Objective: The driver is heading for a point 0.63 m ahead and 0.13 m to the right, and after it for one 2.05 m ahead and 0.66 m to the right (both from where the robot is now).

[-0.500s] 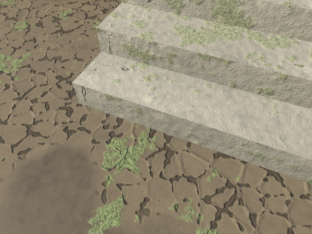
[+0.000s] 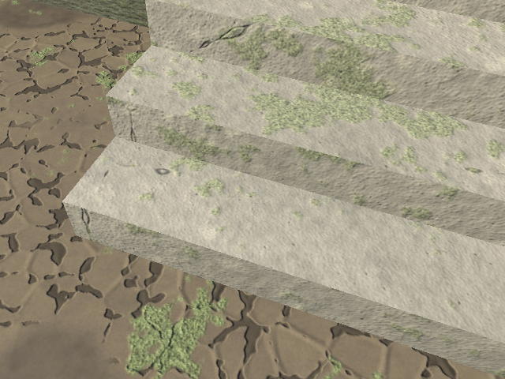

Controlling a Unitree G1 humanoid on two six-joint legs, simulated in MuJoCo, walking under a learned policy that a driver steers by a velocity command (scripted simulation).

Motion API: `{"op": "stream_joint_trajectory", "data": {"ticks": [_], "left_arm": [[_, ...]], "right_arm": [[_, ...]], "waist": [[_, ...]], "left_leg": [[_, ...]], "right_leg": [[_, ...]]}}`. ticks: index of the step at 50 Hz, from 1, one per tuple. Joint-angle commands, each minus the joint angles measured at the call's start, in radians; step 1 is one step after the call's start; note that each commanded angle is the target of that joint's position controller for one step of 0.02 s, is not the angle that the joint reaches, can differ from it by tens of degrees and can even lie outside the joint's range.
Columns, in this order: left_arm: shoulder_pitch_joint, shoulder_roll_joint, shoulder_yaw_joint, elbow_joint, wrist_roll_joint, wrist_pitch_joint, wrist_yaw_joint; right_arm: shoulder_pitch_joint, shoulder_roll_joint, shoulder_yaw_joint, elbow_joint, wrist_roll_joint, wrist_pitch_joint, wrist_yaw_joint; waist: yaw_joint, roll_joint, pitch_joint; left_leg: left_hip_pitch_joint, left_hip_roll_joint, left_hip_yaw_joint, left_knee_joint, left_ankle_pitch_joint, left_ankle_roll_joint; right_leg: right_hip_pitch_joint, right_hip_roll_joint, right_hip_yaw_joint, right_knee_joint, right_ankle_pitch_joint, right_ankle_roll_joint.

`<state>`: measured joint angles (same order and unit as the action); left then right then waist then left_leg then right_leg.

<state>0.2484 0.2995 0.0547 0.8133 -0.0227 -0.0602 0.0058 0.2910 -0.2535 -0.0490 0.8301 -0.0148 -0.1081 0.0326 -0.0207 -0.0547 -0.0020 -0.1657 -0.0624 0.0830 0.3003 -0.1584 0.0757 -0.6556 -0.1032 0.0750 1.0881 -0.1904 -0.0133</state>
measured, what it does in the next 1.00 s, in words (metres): walks ahead, turning right: right foot, then left foot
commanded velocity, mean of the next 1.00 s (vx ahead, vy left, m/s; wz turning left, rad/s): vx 0.39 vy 0.00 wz -0.34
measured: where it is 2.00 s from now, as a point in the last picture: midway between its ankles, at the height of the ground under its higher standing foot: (317, 275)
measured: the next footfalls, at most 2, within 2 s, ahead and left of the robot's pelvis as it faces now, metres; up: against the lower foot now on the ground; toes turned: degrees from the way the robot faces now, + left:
right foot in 0.34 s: +0.33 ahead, -0.16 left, +0.00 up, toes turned -13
left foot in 0.78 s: +0.59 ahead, -0.04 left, +0.00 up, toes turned -22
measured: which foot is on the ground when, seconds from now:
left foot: down 0.00-0.36, up 0.38-0.76, down 0.78-1.00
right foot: up 0.00-0.32, down 0.34-0.78, up 0.80-1.00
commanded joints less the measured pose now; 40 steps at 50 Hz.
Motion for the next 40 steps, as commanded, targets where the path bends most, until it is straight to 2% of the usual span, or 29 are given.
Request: {"op": "stream_joint_trajectory", "data": {"ticks": [1, 3, 6, 9, 11, 12, 14, 15, 16, 17, 18, 19, 20, 21, 22, 23, 24, 26, 27, 30, 31, 32, 33, 35, 36, 37, 38, 39, 40], "left_arm": [[0.035, 0.04, 0.018, -0.046, 0.002, 0.0, 0.003], [-0.01, 0.035, 0.017, -0.06, 0.004, -0.007, -0.005], [-0.113, 0.012, 0.005, -0.098, 0.006, -0.011, -0.024], [-0.203, 0.002, -0.003, -0.15, 0.004, -0.014, -0.043], [-0.251, 0.003, -0.005, -0.191, 0.002, -0.017, -0.059], [-0.258, 0.004, -0.005, -0.206, 0.001, -0.017, -0.066], [-0.222, 0.029, 0.006, -0.221, 0.0, -0.014, -0.073], [-0.156, 0.055, 0.019, -0.215, 0.003, -0.01, -0.072], [-0.032, 0.093, 0.042, -0.189, 0.001, -0.01, -0.067], [0.133, 0.157, 0.075, -0.151, 0.005, -0.009, -0.051], [0.197, 0.277, 0.101, -0.14, 0.013, -0.004, -0.031], [0.212, 0.251, 0.088, -0.163, 0.018, -0.013, -0.03], [0.193, 0.185, 0.07, -0.157, 0.023, -0.018, -0.027], [0.121, 0.155, 0.061, -0.166, 0.017, -0.021, -0.024], [0.043, 0.132, 0.051, -0.185, 0.013, -0.019, -0.025], [-0.009, 0.108, 0.042, -0.204, 0.017, -0.019, -0.023], [-0.029, 0.107, 0.04, -0.214, 0.022, -0.018, -0.021], [-0.04, 0.117, 0.04, -0.211, 0.019, -0.026, -0.014], [-0.034, 0.127, 0.041, -0.205, 0.018, -0.028, -0.01], [0.005, 0.119, 0.035, -0.182, 0.016, -0.019, 0.007], [0.023, 0.115, 0.033, -0.173, 0.016, -0.017, 0.011], [0.045, 0.115, 0.031, -0.163, 0.021, -0.013, 0.009], [0.064, 0.108, 0.027, -0.152, 0.025, -0.007, 0.01], [0.052, 0.087, 0.019, -0.146, 0.021, 0.0, 0.013], [0.02, 0.077, 0.012, -0.15, 0.022, 0.006, 0.017], [-0.013, 0.077, 0.01, -0.156, 0.018, 0.01, 0.023], [-0.046, 0.076, 0.007, -0.159, 0.012, 0.012, 0.027], [-0.031, 0.066, 0.002, -0.159, 0.021, 0.007, 0.026], [0.02, 0.014, -0.018, -0.169, 0.051, -0.004, 0.022]], "right_arm": [[-0.04, -0.125, -0.03, -0.041, -0.005, -0.022, -0.014], [-0.042, -0.132, -0.029, -0.032, -0.002, -0.018, -0.023], [-0.013, -0.153, -0.03, -0.012, 0.005, -0.011, -0.034], [0.04, -0.169, -0.034, 0.021, 0.012, 0.008, -0.038], [0.057, -0.179, -0.037, 0.032, 0.02, 0.025, -0.043], [0.05, -0.186, -0.039, 0.033, 0.021, 0.032, -0.045], [0.022, -0.211, -0.044, 0.022, 0.02, 0.044, -0.054], [0.012, -0.227, -0.049, 0.015, 0.018, 0.051, -0.061], [-0.003, -0.234, -0.052, 0.007, 0.019, 0.058, -0.067], [-0.012, -0.225, -0.046, -0.008, 0.021, 0.054, -0.073], [0.07, -0.093, -0.004, -0.057, -0.012, 0.027, -0.059], [0.048, -0.097, 0.009, -0.076, 0.0, -0.022, -0.035], [-0.083, -0.168, -0.012, -0.104, 0.043, -0.049, -0.019], [-0.128, -0.16, -0.005, -0.126, 0.047, -0.058, -0.017], [-0.127, -0.151, -0.006, -0.114, 0.025, -0.053, -0.026], [-0.113, -0.163, -0.016, -0.113, 0.01, -0.039, -0.034], [-0.091, -0.156, -0.017, -0.118, 0.002, -0.023, -0.034], [-0.053, -0.126, -0.012, -0.113, -0.008, -0.002, -0.036], [-0.072, -0.116, -0.008, -0.121, -0.011, 0.002, -0.039], [-0.203, -0.073, 0.009, -0.156, -0.012, 0.003, -0.039], [-0.253, -0.059, 0.015, -0.169, -0.01, 0.0, -0.038], [-0.255, -0.053, 0.018, -0.166, -0.002, 0.002, -0.041], [-0.222, -0.052, 0.02, -0.151, 0.003, 0.006, -0.04], [-0.229, -0.085, 0.011, -0.153, 0.006, 0.009, -0.038], [-0.203, -0.099, 0.007, -0.145, -0.005, 0.015, -0.036], [-0.169, -0.115, 0.0, -0.139, -0.014, 0.013, -0.034], [-0.117, -0.121, -0.006, -0.121, -0.023, 0.006, -0.032], [-0.044, -0.145, -0.014, -0.093, -0.035, -0.005, -0.034], [0.048, -0.211, -0.021, -0.08, -0.061, -0.01, -0.038]], "waist": [[0.03, 0.108, 0.023], [0.018, 0.105, 0.03], [-0.026, 0.092, 0.058], [-0.064, 0.079, 0.087], [-0.072, 0.079, 0.094], [-0.064, 0.085, 0.091], [-0.023, 0.127, 0.039], [0.017, 0.153, -0.008], [0.086, 0.155, -0.075], [0.172, 0.105, -0.162], [0.112, -0.151, -0.265], [0.116, -0.16, -0.417], [0.156, -0.058, -0.307], [0.119, 0.005, -0.189], [0.065, 0.084, -0.113], [0.027, 0.082, -0.074], [-0.001, 0.062, -0.065], [-0.025, 0.035, -0.064], [-0.022, 0.024, -0.057], [0.026, 0.002, -0.029], [0.049, -0.009, -0.037], [0.059, -0.041, -0.059], [0.063, -0.062, -0.093], [0.056, -0.063, -0.088], [0.037, -0.073, -0.097], [0.011, -0.075, -0.097], [-0.03, -0.064, -0.104], [-0.05, -0.027, -0.142], [-0.041, 0.137, -0.237]], "left_leg": [[0.012, 0.282, -0.132, -0.174, 0.271, 0.134], [0.036, 0.267, -0.073, -0.18, 0.283, 0.111], [0.086, 0.276, -0.02, -0.195, 0.268, 0.092], [0.219, 0.318, 0.003, -0.162, 0.311, 0.09], [0.296, 0.342, 0.018, -0.116, 0.38, 0.082], [0.312, 0.347, 0.031, -0.083, 0.451, 0.072], [0.311, 0.341, 0.069, 0.033, 0.774, 0.048], [0.304, 0.335, 0.085, 0.138, 0.941, 0.038], [0.259, 0.313, 0.105, 0.314, 1.003, 0.021], [0.087, 0.271, 0.108, 0.561, 0.838, -0.015], [-0.351, 0.127, 0.096, 0.929, 0.023, -0.072], [-0.585, -0.003, -0.128, 1.124, -0.438, -0.08], [-0.679, 0.071, -0.202, 1.124, -0.339, -0.056], [-0.668, 0.116, -0.185, 1.037, -0.24, -0.043], [-0.6, 0.153, -0.171, 0.948, -0.197, -0.053], [-0.525, 0.172, -0.166, 0.888, -0.176, -0.068], [-0.467, 0.175, -0.164, 0.862, -0.164, -0.082], [-0.424, 0.168, -0.131, 0.793, -0.114, -0.119], [-0.415, 0.162, -0.118, 0.733, -0.068, -0.133], [-0.35, 0.119, -0.081, 0.469, 0.133, -0.143], [-0.318, 0.089, -0.065, 0.391, 0.202, -0.14], [-0.294, 0.07, -0.059, 0.365, 0.229, -0.142], [-0.254, 0.056, -0.062, 0.378, 0.241, -0.142], [-0.259, 0.058, -0.092, 0.337, 0.19, -0.12], [-0.265, 0.055, -0.093, 0.342, 0.113, -0.097], [-0.24, 0.061, -0.107, 0.283, 0.097, -0.073], [-0.163, 0.049, -0.092, 0.144, 0.196, -0.048], [-0.016, 0.088, -0.126, 0.075, 0.449, -0.022], [0.282, 0.3, -0.331, 0.182, 1.048, 0.087]], "right_leg": [[-0.071, -0.014, 0.07, -0.069, 0.148, 0.009], [-0.064, -0.001, 0.056, -0.187, 0.255, 0.005], [-0.055, 0.005, -0.004, -0.328, 0.327, -0.004], [-0.124, 0.006, -0.033, -0.406, 0.275, -0.02], [-0.152, 0.015, -0.069, -0.438, 0.197, -0.034], [-0.136, 0.025, -0.092, -0.454, 0.151, -0.046], [-0.005, 0.083, -0.16, -0.464, 0.055, -0.081], [0.095, 0.123, -0.188, -0.459, 0.008, -0.103], [0.263, 0.164, -0.199, -0.505, 0.025, -0.135], [0.55, 0.147, -0.113, -0.575, 0.098, -0.182], [0.953, -0.122, 0.328, -0.564, 0.152, -0.325], [1.118, -0.263, 0.771, -0.735, 0.043, -0.46], [1.05, -0.212, 0.622, -0.768, 0.032, -0.384], [0.892, -0.172, 0.472, -0.777, 0.105, -0.337], [0.728, -0.133, 0.371, -0.796, 0.222, -0.303], [0.608, -0.102, 0.306, -0.821, 0.318, -0.287], [0.529, -0.083, 0.28, -0.843, 0.368, -0.285], [0.446, -0.056, 0.192, -0.861, 0.483, -0.288], [0.416, -0.038, 0.149, -0.869, 0.503, -0.28], [0.368, 0.033, 0.043, -0.844, 0.524, -0.218], [0.372, 0.048, 0.021, -0.814, 0.559, -0.195], [0.397, 0.038, 0.029, -0.79, 0.563, -0.181], [0.422, 0.01, 0.052, -0.769, 0.577, -0.176], [0.479, -0.026, 0.098, -0.717, 0.58, -0.16], [0.533, -0.067, 0.158, -0.675, 0.596, -0.149], [0.556, -0.066, 0.17, -0.62, 0.628, -0.13], [0.567, -0.028, 0.148, -0.536, 0.654, -0.1], [0.531, 0.041, 0.122, -0.405, 0.58, -0.061], [0.293, 0.138, 0.086, -0.114, 0.108, -0.009]]}}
